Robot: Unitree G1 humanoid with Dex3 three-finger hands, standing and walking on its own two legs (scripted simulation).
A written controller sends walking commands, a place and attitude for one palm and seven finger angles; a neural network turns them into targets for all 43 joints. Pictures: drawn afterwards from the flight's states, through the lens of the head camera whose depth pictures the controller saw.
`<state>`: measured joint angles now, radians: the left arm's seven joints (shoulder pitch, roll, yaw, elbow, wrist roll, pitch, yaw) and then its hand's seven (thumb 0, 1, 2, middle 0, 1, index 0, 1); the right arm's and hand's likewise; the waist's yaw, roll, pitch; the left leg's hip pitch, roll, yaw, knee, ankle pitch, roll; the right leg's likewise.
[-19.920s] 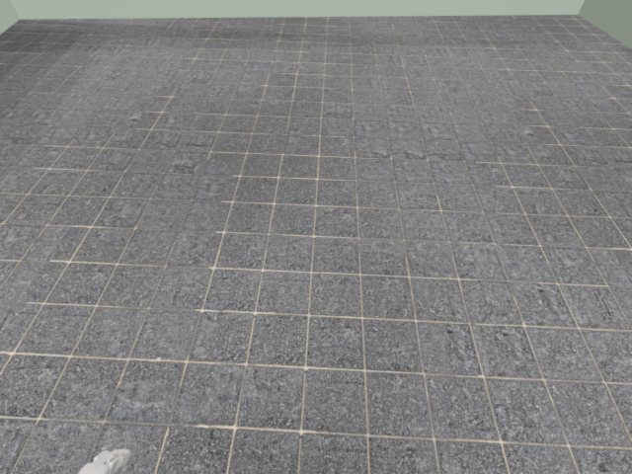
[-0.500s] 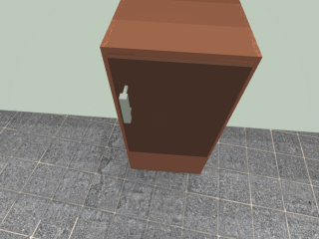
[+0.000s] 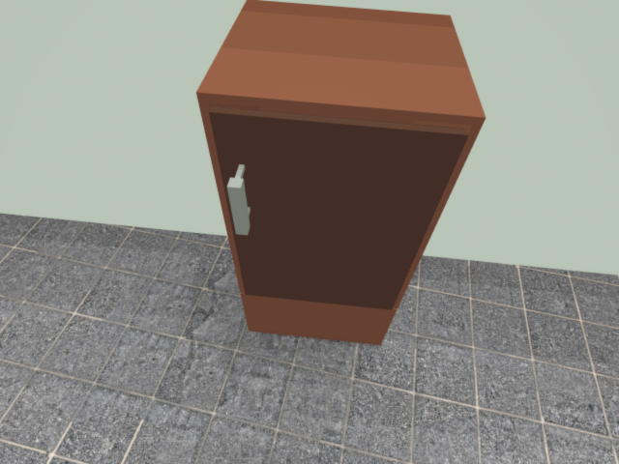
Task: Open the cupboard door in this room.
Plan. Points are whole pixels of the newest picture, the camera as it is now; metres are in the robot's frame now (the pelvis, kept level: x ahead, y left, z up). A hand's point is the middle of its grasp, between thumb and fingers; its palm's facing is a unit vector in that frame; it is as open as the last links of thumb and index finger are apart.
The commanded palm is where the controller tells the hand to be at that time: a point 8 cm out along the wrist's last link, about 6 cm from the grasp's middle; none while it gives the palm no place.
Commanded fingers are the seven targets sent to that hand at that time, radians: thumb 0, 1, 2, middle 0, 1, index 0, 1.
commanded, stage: come to a stop and stand still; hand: left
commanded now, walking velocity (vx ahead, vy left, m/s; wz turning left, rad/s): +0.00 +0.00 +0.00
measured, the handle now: (241, 200) +0.56 +0.18 -0.05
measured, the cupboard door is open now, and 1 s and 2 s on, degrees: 0 0 0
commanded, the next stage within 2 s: look again from close up in 0.44 s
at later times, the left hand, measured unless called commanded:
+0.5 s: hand out of the picture -0.03 +0.18 -0.17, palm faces +0.04 -0.98 -0.17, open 7.4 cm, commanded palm none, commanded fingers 0.00 0.90 0.90 -0.20 -0.30 -0.20 -0.30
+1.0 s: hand out of the picture +0.01 +0.20 -0.17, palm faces +0.01 -0.97 -0.23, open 7.4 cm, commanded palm none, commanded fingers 0.00 0.90 0.90 -0.20 -0.30 -0.20 -0.30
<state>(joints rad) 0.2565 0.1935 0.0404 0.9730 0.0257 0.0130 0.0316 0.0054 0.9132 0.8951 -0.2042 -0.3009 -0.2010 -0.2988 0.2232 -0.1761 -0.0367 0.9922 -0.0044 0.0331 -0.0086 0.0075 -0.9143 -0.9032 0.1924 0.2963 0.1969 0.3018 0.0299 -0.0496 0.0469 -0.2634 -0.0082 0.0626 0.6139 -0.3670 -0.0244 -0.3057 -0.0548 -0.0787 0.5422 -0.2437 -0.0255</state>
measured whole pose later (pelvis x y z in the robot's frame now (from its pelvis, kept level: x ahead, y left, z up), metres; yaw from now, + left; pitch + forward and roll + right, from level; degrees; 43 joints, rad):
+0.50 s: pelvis -0.02 +0.02 +0.00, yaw +0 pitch -1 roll +0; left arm 0.30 0.13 0.00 1.11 0.01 0.01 0.03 0.01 0.92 0.90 -0.20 -0.30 -0.20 -0.30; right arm 0.30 -0.14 0.01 1.09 -0.01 -0.01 -0.03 0.01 -0.93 -0.90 0.20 0.30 0.20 0.30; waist 0.01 -0.01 0.02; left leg -0.19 -0.01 0.07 0.43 -0.23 0.03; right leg -0.19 -0.02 -0.03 0.46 -0.26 0.00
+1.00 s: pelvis -0.01 +0.02 +0.00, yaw -1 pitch -1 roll +1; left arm 0.27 0.17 0.00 1.07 0.01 -0.02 0.04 0.01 0.91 0.90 -0.20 -0.30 -0.20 -0.30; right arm 0.29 -0.17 0.01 1.07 -0.01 -0.03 -0.02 0.01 -0.92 -0.90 0.19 0.30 0.20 0.30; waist -0.01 0.02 0.01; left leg -0.20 -0.01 0.08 0.48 -0.27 0.03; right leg -0.20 -0.02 -0.02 0.51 -0.30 0.00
